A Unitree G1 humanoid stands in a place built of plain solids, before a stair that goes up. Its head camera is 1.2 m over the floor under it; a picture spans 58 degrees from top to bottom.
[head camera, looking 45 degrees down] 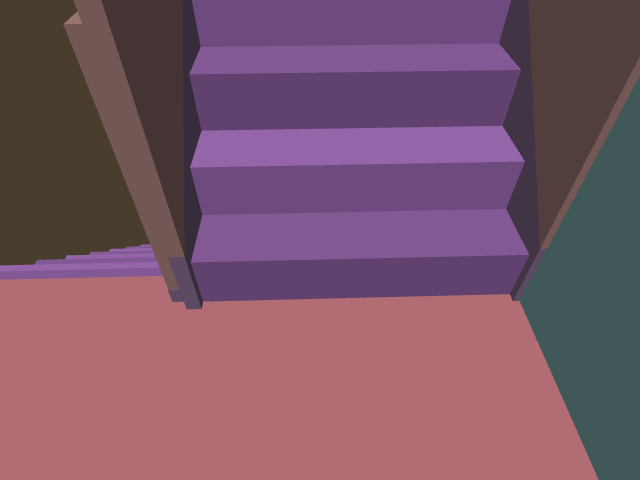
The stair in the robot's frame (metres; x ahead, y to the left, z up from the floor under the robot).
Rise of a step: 0.20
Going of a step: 0.22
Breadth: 1.07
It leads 2 degrees to the left of straight ahead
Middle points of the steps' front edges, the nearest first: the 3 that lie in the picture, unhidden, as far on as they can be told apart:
0.92 -0.13 0.20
1.14 -0.12 0.40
1.36 -0.12 0.60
